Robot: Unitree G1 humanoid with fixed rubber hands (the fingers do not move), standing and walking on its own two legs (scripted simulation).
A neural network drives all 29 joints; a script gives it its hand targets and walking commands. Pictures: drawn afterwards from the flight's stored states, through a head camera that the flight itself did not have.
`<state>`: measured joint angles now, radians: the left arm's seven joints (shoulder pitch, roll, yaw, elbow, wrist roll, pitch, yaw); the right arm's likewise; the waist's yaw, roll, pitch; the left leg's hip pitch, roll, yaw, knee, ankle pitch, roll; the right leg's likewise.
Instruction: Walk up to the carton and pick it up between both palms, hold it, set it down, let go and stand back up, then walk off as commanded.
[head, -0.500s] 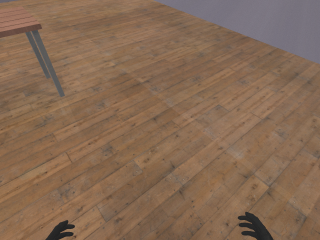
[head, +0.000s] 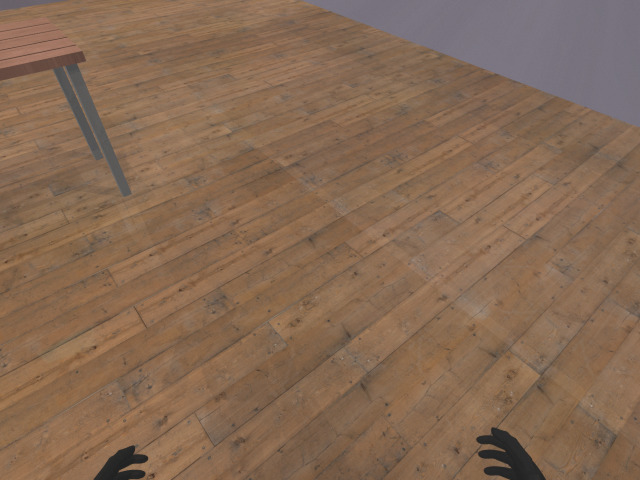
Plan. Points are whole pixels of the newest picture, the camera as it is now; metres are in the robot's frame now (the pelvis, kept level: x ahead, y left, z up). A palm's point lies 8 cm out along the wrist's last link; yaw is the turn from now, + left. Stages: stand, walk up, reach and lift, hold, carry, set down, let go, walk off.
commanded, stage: stand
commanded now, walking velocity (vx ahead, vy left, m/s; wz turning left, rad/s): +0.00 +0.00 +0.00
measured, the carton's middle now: out of the picture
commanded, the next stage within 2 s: none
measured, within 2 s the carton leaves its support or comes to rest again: neither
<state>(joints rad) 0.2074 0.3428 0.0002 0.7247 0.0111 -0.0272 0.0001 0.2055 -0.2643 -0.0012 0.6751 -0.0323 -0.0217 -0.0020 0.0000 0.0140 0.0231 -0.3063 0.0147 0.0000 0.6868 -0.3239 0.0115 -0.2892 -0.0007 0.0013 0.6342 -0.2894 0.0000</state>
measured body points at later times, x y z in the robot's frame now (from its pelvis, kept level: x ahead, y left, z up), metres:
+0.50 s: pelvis +0.01 +0.00 +0.00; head +0.00 +0.00 +0.45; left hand +0.14 +0.28 -0.09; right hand +0.16 -0.26 -0.09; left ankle +0.03 +0.11 -0.72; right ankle +0.04 -0.14 -0.72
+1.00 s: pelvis +0.01 +0.00 +0.01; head +0.00 +0.00 +0.46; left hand +0.14 +0.28 -0.09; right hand +0.15 -0.26 -0.09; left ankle +0.03 +0.11 -0.72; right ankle +0.04 -0.14 -0.72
